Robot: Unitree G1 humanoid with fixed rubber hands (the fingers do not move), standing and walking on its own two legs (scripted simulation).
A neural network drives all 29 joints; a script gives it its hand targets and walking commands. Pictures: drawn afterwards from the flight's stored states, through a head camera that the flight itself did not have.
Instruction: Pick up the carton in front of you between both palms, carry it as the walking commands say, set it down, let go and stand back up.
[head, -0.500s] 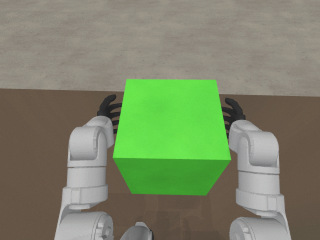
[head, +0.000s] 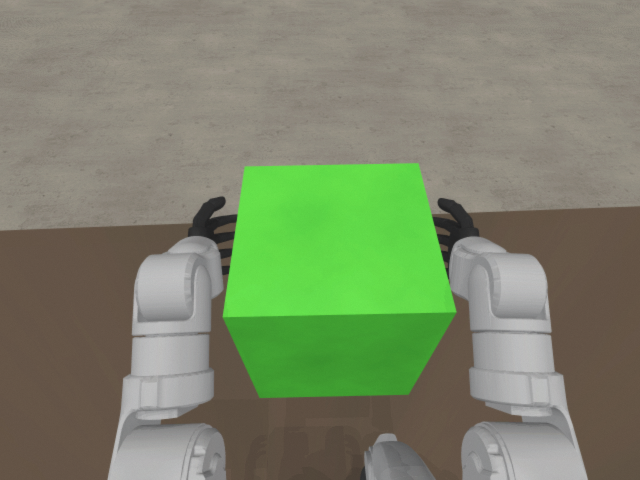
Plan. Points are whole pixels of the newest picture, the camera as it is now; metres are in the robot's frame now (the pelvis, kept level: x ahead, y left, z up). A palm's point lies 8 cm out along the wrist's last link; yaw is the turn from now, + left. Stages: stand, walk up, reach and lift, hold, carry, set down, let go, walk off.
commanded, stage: carry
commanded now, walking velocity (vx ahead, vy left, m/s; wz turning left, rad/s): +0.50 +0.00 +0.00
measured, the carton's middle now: (333, 289) +0.35 -0.02 +0.03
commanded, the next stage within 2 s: none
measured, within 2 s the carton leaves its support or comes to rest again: neither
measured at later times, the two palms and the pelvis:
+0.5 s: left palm (226, 147) +0.63 +0.14 +0.04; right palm (396, 141) +0.66 -0.16 +0.03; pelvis +0.29 -0.03 -0.05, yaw +2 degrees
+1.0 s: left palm (239, 78) +0.95 +0.15 -0.01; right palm (369, 82) +0.93 -0.15 -0.01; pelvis +0.59 +0.02 -0.11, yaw -1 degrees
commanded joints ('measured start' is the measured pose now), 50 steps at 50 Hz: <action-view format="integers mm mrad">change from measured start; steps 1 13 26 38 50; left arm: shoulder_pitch -663 -734 -703 -721 -678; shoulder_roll -1022 -1049 -1087 -1020 -1100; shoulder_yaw -681 -584 -712 -650 -633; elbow -87 60 -131 86 -18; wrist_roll -368 -401 -493 -476 -383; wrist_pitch -26 -5 -48 13 -35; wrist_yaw -176 -253 -262 -266 -189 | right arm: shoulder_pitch -717 -815 -677 -627 -791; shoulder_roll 1057 1089 1065 845 1141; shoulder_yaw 674 605 687 522 647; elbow -156 -13 -172 27 -107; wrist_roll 451 415 338 251 470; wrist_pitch -8 3 -41 38 -12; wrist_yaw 258 249 174 205 258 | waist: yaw -48 108 149 12 9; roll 93 -26 -99 265 80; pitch -432 -481 -463 -566 -475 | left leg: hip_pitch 471 -528 -609 664 342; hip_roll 180 74 100 507 286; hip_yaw -182 -122 -18 -540 -298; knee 14 845 369 83 -64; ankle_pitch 852 -245 167 1044 725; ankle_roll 2 -79 -99 200 38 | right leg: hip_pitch -52 858 946 12 -85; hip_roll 80 -247 -95 160 -5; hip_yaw -98 510 168 17 -5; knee -202 -454 -355 598 188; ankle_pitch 152 -41 689 -618 -135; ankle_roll -13 -247 -112 45 20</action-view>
